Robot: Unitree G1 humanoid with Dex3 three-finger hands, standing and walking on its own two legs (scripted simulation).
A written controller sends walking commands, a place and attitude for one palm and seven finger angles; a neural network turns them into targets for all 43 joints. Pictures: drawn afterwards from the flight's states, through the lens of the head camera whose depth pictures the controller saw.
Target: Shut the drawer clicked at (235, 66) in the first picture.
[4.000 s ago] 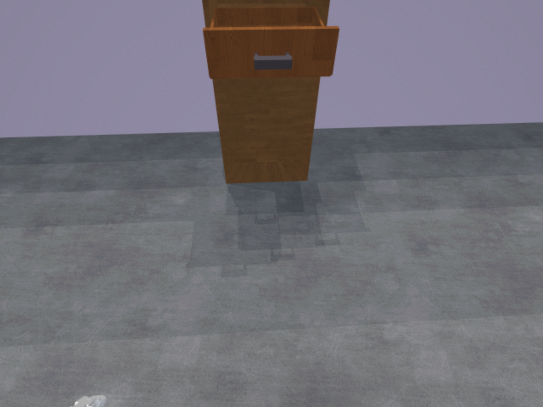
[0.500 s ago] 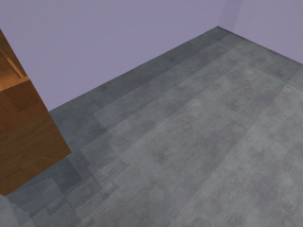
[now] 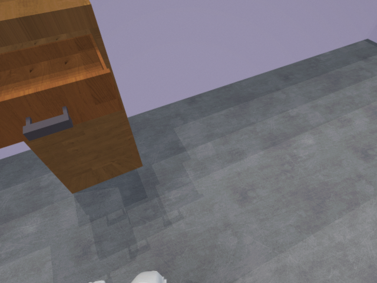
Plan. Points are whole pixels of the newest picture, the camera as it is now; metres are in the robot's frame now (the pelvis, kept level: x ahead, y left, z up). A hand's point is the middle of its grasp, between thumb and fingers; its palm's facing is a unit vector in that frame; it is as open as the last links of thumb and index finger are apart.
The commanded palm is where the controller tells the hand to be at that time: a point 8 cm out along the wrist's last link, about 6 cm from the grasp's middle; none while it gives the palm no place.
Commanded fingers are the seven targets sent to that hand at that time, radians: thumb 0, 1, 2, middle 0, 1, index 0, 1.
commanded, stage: turn to face it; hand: left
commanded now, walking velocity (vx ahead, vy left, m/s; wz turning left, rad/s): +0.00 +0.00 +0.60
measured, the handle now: (48, 120) +0.48 +0.40 +0.04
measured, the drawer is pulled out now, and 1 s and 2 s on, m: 0.28 0.28 0.28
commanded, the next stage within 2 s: take the last steps up to it in 0.70 s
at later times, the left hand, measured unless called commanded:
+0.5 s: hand out of the picture +0.03 +0.26 -0.16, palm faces +0.29 -0.91 -0.29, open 7.4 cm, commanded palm none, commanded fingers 0.00 0.90 0.90 -0.20 -0.30 -0.20 -0.30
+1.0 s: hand out of the picture -0.10 +0.21 -0.18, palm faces +0.48 -0.85 -0.21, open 7.4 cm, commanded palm none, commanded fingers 0.00 0.90 0.90 -0.20 -0.30 -0.20 -0.30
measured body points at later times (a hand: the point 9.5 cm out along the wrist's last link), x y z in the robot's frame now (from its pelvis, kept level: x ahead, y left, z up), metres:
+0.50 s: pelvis -0.01 +0.03 +0.00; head +0.03 +0.03 +0.45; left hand +0.01 +0.31 -0.13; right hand +0.13 -0.20 -0.15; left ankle -0.02 +0.14 -0.74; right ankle +0.03 -0.11 -0.71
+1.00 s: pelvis -0.01 +0.03 -0.01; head -0.01 +0.05 +0.44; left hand -0.12 +0.25 -0.17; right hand +0.16 -0.16 -0.14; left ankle -0.09 +0.12 -0.74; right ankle +0.03 -0.09 -0.73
